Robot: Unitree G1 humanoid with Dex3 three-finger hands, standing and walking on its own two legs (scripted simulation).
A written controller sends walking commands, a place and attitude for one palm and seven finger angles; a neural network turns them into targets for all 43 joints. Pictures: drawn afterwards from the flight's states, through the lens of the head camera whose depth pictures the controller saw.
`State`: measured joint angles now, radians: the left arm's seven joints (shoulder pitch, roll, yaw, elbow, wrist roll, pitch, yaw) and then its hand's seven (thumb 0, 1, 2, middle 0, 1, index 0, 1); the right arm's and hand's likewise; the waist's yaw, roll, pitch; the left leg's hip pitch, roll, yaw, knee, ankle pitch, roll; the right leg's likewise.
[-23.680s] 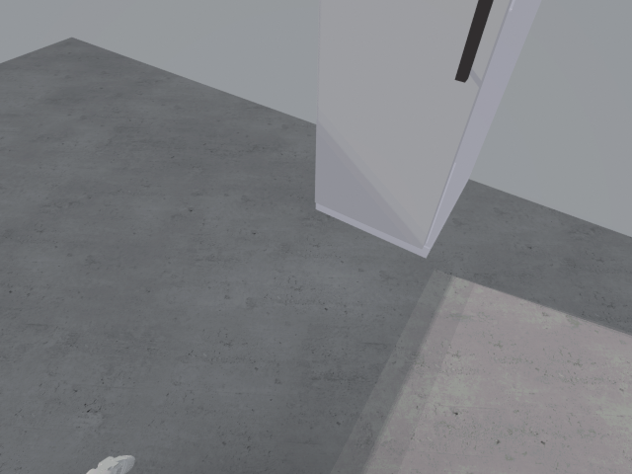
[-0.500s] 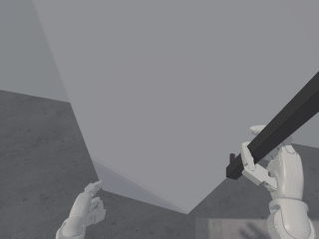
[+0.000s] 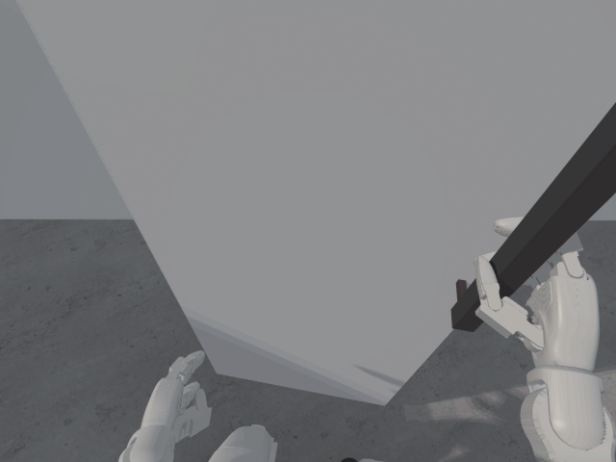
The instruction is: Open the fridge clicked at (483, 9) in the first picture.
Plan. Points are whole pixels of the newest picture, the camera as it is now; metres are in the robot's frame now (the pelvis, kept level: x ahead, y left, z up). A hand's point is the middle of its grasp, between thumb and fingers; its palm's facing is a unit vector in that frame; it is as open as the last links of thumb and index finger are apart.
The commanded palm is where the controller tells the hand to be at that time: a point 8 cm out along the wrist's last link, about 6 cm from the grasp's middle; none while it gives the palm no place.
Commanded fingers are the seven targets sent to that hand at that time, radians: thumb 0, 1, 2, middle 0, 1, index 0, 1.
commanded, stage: walk backward, drawing the door open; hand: right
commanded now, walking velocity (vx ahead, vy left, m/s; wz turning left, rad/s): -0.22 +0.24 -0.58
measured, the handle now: (556, 188) +0.32 -0.17 +0.25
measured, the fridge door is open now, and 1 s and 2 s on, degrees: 11 51 69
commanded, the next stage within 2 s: stop walking and hold the door back in 1.30 s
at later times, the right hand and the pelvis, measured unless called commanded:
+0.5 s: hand (453, 437) +0.14 -0.09 +0.15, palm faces +0.43 +0.88 -0.21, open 6.9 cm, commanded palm +0.09 -0.13 +0.15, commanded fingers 0.00 -0.90 -0.90 0.45 1.40 0.45 1.40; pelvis -0.07 +0.15 +0.01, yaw -19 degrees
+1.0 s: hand out of the picture +0.02 +0.03 +0.15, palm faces +0.71 +0.69 -0.18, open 7.0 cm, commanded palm -0.04 +0.01 +0.15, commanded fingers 0.00 -0.90 -0.90 0.45 1.40 0.45 1.40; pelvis -0.09 +0.31 -0.01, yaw -38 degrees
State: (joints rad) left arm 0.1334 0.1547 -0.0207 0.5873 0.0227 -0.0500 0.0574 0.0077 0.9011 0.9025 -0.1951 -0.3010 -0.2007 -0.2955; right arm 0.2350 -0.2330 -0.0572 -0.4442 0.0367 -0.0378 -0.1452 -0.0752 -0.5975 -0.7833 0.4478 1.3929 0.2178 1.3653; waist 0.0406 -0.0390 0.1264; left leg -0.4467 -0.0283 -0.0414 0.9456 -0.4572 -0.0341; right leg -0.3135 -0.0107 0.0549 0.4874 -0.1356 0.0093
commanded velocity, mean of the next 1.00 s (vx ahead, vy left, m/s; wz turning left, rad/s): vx -0.21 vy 0.22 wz -0.67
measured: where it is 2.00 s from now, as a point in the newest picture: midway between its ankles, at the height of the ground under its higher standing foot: outside the picture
